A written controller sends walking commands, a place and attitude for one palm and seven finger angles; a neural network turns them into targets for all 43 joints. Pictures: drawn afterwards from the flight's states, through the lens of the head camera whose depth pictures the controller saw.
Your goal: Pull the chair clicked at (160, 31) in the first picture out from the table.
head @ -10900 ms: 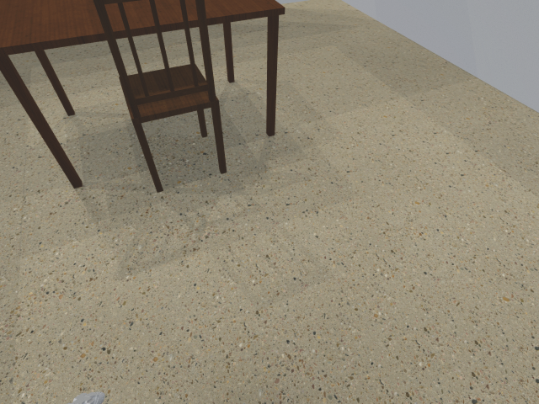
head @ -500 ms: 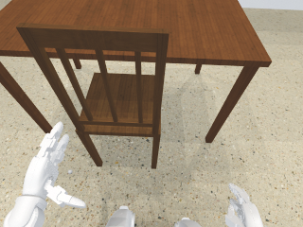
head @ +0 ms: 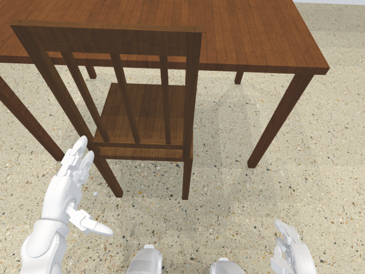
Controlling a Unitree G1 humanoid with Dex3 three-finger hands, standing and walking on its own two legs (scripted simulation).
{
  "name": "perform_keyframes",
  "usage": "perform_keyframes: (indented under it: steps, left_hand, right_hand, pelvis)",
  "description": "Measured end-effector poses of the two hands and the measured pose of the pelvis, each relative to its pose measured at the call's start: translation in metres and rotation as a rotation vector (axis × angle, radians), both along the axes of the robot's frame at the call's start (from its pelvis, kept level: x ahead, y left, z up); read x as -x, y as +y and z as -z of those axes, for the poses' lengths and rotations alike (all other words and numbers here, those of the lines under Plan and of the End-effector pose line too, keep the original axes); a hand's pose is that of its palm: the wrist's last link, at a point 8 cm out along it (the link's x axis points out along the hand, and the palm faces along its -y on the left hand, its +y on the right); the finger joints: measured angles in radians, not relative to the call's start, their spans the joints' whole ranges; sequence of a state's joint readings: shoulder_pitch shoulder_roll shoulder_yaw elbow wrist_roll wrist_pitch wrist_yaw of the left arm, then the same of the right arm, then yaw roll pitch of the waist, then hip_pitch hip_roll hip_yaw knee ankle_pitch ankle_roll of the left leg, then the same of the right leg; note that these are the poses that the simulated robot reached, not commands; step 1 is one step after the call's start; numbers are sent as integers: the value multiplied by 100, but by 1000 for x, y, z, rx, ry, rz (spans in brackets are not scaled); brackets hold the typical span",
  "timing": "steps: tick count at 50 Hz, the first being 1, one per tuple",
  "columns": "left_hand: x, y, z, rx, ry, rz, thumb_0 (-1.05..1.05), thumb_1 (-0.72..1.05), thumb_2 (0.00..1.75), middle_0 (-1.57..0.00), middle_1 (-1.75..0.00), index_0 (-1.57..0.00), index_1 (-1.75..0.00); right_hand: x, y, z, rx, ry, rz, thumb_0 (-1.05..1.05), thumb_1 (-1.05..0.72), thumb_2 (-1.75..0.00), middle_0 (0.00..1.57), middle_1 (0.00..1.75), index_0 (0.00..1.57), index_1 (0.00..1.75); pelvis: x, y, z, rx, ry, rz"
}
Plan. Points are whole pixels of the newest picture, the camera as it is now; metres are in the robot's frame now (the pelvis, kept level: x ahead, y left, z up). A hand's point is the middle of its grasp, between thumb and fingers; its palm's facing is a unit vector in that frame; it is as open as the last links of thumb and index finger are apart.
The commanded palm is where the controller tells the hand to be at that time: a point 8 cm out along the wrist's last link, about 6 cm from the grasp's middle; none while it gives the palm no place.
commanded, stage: aim the fingers beside a spindle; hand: left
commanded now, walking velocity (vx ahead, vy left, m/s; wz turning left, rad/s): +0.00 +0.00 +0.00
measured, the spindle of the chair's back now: (128, 106) +0.52 +0.17 +0.02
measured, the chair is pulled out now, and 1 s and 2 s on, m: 0.00 0.00 0.00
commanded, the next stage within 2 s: push the fingers through the gap in 1.74 s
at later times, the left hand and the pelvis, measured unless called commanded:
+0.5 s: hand (112, 177) +0.32 +0.17 +0.02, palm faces -0.05 -1.00 -0.04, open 16.9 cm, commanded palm +0.30 +0.22 +0.02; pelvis +0.00 +0.00 -0.01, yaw -1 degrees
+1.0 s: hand (128, 159) +0.37 +0.15 +0.00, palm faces -0.03 -1.00 -0.04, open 16.9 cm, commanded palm +0.36 +0.20 +0.00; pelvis -0.01 +0.00 -0.03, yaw -1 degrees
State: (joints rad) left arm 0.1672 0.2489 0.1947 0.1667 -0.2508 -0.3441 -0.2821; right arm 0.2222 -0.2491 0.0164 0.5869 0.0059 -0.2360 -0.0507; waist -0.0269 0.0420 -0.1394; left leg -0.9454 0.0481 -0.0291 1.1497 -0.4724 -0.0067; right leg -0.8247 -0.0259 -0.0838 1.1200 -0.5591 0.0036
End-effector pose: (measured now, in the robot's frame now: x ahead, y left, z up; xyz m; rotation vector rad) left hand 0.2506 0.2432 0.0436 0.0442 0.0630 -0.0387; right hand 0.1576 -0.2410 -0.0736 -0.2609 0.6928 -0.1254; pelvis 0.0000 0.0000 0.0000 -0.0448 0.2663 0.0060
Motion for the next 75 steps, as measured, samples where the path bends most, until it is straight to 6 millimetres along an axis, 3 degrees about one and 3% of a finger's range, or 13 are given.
perform_keyframes:
  steps: [14,33,58,66,75]
  left_hand:
    - [-25,-2,13,-3,-8,-18,-1,-50,30,-7,-8,-6,-8]
    - [-65,-26,27,1,-24,-2,-1,-50,30,-7,-8,-6,-8]
    - [-120,-45,50,-3,-30,-16,-1,-50,30,-7,-8,-6,-8]
    - [-112,-47,48,-10,-27,-20,-1,-49,30,-7,-8,-6,-8]
    - [-105,-42,49,-12,-42,-31,-1,-50,30,-7,-8,-6,-8]
  right_hand:
    - [14,-3,15,4,75,17,2,-90,-89,20,30,20,30]
    - [28,-4,33,-3,146,34,2,-90,-89,20,30,20,30]
    - [70,-18,63,3,316,94,1,-90,-89,20,30,20,30]
    - [75,-16,63,-25,343,107,1,-90,-89,20,30,20,30]
    - [63,-17,63,-9,320,85,1,-90,-89,20,30,20,30]
  pelvis:
    - [1,1,7,-3,32,10]
    - [6,2,17,-7,67,19]
    - [10,-2,33,-12,127,33]
    - [8,-3,30,-20,125,41]
    - [9,-3,32,-13,119,30]
